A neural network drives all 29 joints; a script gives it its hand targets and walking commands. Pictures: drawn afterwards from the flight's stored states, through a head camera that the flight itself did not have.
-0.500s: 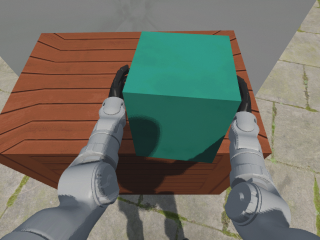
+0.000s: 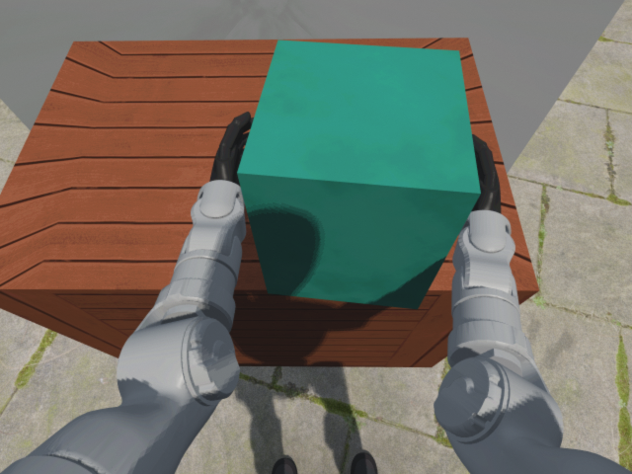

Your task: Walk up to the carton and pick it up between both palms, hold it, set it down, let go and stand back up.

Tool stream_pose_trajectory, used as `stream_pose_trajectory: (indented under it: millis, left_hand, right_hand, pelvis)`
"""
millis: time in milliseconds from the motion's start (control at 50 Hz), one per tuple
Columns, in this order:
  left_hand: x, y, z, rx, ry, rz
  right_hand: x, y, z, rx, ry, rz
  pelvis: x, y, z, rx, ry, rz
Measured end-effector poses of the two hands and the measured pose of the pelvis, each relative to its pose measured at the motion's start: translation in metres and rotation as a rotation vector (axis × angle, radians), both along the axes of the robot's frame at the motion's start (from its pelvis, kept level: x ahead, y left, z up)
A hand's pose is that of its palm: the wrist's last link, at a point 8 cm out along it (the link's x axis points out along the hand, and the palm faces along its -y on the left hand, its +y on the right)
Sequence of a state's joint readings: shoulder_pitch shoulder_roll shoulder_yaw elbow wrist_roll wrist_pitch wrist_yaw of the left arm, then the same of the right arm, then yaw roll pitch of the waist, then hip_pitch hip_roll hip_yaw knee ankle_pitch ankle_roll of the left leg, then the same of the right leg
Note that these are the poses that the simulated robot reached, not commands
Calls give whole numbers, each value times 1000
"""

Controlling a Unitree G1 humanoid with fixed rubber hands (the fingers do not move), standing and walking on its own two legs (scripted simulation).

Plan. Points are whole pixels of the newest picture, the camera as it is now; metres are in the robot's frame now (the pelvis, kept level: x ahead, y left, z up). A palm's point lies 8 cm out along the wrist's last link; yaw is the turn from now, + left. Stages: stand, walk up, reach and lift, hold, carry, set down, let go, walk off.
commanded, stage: set down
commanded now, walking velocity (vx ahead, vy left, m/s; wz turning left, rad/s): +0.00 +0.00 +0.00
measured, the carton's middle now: (353, 185) +0.46 -0.07 +0.02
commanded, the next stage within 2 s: none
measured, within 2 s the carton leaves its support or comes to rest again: rests again in 0.08 s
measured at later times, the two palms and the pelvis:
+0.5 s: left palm (232, 181) +0.47 +0.09 +0.04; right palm (477, 205) +0.41 -0.21 +0.04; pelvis +0.01 +0.00 +0.00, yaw -1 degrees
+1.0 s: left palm (232, 162) +0.50 +0.10 +0.04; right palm (480, 189) +0.43 -0.23 +0.04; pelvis +0.00 +0.01 -0.02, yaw -6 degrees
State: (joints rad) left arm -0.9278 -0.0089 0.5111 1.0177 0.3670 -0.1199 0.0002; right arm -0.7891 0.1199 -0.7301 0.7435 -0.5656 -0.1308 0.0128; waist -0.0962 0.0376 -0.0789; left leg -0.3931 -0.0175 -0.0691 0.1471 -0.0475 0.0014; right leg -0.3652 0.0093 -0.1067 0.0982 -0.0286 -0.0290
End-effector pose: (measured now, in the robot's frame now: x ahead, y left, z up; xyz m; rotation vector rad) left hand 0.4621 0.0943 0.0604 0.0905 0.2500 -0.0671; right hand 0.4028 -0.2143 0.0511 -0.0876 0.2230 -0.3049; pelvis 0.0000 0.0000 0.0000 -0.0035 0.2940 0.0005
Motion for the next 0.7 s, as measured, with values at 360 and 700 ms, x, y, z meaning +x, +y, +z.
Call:
stream_pose_trajectory:
  millis: [360,700]
  left_hand:
    - [5,0,-8,-7,-9,-2]
    - [11,0,-30,6,16,-8]
  right_hand:
    - [2,-1,-4,-12,10,4]
    - [9,-1,-24,9,37,11]
  pelvis:
    - [4,1,0,0,4,-4]
    - [10,4,-3,2,82,-28]
